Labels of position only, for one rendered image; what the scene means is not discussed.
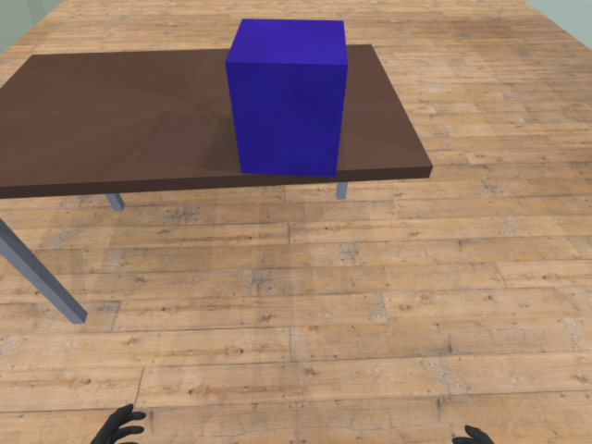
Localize robot right hand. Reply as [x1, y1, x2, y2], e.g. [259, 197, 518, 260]
[452, 425, 495, 444]

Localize carton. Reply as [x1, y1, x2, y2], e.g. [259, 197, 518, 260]
[225, 18, 348, 177]

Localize robot left hand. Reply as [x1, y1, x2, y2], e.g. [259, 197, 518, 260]
[91, 403, 146, 444]

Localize table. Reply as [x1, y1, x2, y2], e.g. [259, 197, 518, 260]
[0, 44, 433, 324]

